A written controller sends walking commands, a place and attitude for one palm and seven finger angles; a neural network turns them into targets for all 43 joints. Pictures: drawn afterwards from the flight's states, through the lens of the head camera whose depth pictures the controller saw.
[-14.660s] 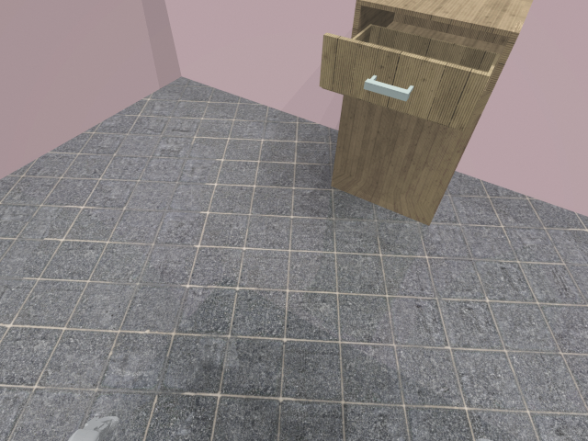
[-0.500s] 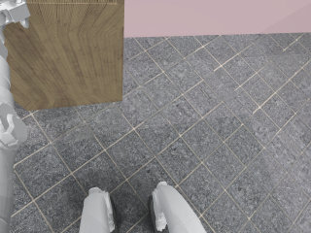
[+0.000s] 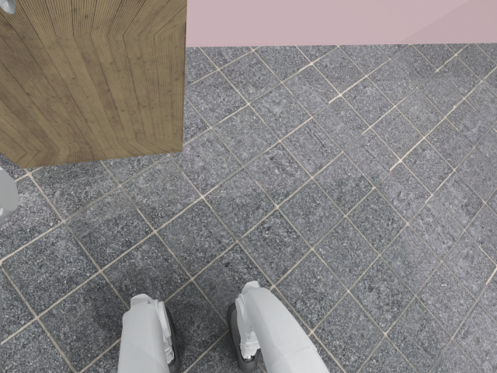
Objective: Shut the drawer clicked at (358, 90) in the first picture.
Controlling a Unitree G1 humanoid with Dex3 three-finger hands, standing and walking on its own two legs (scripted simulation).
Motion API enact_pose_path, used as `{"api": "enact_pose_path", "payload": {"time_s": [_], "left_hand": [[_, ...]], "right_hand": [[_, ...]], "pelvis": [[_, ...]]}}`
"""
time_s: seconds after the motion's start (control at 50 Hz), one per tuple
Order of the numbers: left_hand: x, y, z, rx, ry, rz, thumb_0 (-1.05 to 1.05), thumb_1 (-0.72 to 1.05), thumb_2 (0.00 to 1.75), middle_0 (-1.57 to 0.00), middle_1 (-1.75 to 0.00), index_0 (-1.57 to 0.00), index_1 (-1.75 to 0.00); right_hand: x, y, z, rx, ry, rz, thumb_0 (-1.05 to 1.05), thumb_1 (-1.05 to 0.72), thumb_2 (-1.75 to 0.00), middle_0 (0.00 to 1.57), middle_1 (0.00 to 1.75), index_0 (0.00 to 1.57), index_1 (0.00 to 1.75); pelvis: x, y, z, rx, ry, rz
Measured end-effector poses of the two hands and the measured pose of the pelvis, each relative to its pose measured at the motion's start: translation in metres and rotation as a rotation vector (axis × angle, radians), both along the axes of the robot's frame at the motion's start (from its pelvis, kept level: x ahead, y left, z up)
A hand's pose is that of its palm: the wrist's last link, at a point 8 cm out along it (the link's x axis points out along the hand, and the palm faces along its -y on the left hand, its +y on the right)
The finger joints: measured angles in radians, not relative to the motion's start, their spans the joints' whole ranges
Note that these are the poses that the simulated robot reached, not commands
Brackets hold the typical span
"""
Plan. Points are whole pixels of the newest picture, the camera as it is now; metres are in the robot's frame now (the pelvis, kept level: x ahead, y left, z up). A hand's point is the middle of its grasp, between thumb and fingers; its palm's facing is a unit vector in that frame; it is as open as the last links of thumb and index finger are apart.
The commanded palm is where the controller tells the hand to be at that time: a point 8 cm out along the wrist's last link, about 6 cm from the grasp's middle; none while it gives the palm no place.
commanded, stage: pull the fist back off the drawer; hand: left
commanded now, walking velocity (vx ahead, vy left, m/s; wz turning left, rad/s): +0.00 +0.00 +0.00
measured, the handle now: out of the picture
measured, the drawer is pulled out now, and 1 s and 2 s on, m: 0.00 0.00 0.00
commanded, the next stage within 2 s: draw the hand back to the body in 0.54 s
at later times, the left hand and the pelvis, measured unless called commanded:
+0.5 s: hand out of the picture +0.60 +0.19 +0.12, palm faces +0.04 -1.00 -0.05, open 3.3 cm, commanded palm +0.58 +0.21 +0.11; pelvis +0.02 +0.00 +0.03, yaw +1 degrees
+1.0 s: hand out of the picture +0.50 +0.22 +0.17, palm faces +0.08 -1.00 -0.04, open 3.3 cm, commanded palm +0.45 +0.25 +0.17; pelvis +0.07 -0.01 +0.08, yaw +2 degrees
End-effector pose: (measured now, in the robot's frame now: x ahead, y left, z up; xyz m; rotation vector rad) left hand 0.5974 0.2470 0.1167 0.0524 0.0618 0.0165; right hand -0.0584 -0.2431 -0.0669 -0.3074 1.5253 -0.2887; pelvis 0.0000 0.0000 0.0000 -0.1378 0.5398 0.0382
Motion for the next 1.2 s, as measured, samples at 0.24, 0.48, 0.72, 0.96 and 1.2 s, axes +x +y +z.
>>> {"api": "enact_pose_path", "payload": {"time_s": [0.24,0.48,0.72,0.96,1.2], "left_hand": [[-0.002,-0.001,-0.002,-0.019,-0.005,0.01,0.1,0.67,0.87,-1.39,-1.6,-1.4,-1.6],[-0.019,0.001,0.007,-0.001,-0.001,0.028,0.04,0.84,0.88,-1.39,-1.6,-1.4,-1.6],[-0.018,-0.006,0.009,-0.017,-0.047,0.034,0.02,0.89,0.89,-1.39,-1.6,-1.4,-1.6],[-0.111,0.02,0.046,-0.014,-0.046,0.059,0.02,0.89,0.89,-1.39,-1.6,-1.4,-1.59],[-0.197,0.014,0.071,0.051,-0.031,0.015,0.02,0.89,0.9,-1.39,-1.6,-1.4,-1.6]], "right_hand": [[-0.005,0.012,0.001,0.029,0.012,-0.017,0.0,-0.9,-0.9,0.2,0.3,0.2,0.3],[0.022,0.012,0.01,0.089,-0.014,-0.018,0.0,-0.9,-0.9,0.2,0.3,0.2,0.3],[0.071,-0.018,0.013,0.059,-0.071,0.024,0.0,-0.91,-0.9,0.2,0.3,0.2,0.3],[0.165,-0.017,0.04,0.138,-0.314,0.063,0.01,-0.91,-0.9,0.2,0.3,0.2,0.3],[0.278,-0.009,0.078,0.135,-0.677,0.208,0.01,-0.91,-0.9,0.2,0.3,0.2,0.3]], "pelvis": [[0.0,0.005,0.002,0.0,-0.006,-0.004],[0.018,0.005,0.024,0.025,-0.046,-0.008],[0.038,-0.005,0.031,0.044,-0.06,-0.007],[0.072,-0.01,0.075,0.085,-0.21,-0.012],[0.067,-0.005,0.091,0.113,-0.368,0.015]]}}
